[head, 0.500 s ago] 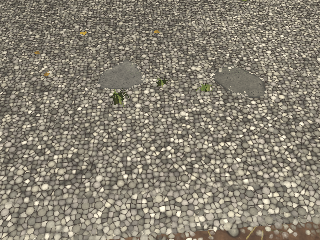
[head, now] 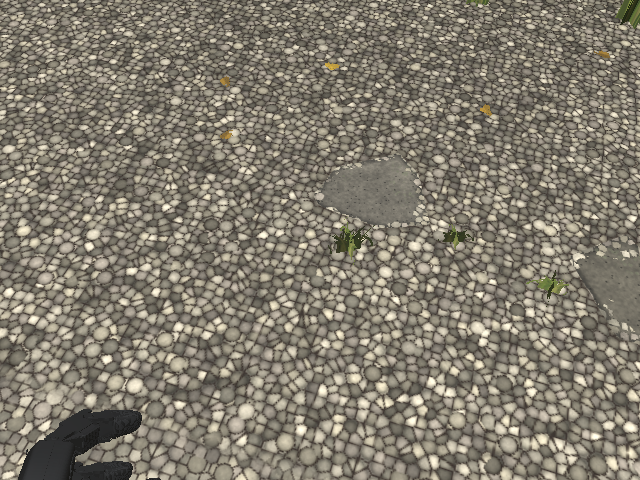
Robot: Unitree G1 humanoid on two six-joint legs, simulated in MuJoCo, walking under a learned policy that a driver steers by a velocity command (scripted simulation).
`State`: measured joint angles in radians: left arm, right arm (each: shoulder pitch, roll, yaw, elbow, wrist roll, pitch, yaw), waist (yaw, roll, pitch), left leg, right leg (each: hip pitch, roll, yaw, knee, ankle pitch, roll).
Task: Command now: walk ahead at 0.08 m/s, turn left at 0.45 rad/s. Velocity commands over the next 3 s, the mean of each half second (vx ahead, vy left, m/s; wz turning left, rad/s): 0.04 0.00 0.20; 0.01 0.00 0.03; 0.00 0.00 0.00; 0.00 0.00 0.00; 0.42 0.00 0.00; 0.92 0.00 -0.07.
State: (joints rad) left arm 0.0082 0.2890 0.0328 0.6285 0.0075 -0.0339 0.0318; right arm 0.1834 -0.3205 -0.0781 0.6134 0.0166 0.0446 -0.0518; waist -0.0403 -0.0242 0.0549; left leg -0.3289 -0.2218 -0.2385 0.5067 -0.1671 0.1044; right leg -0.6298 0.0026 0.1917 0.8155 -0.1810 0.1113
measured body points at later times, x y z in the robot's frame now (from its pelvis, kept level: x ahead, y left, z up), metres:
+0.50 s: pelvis +0.06 -0.05 +0.00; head +0.08 -0.04 +0.45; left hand +0.18 +0.21 -0.11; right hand +0.20 -0.30 -0.11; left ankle +0.03 +0.08 -0.74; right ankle +0.13 -0.17 -0.73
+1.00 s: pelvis +0.08 -0.03 +0.00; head +0.09 -0.03 +0.45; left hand +0.17 +0.23 -0.13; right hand +0.19 -0.27 -0.13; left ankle +0.03 +0.08 -0.73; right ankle +0.13 -0.17 -0.73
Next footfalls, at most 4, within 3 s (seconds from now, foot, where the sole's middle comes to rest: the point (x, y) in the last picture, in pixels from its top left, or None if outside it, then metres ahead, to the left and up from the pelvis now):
0.12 right None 0.17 -0.16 -0.77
0.46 left None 0.07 0.08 -0.77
2.84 left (288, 383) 0.65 0.04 -0.77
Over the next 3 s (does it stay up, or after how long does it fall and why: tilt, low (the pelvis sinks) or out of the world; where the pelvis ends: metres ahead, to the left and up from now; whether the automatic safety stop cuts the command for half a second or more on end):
stays up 0.58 -0.02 0.00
